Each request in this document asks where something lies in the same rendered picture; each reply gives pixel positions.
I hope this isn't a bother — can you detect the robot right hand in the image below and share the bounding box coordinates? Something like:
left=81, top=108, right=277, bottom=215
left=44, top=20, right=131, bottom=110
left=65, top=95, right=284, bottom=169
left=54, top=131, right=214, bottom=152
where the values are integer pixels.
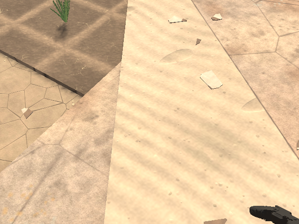
left=249, top=205, right=299, bottom=224

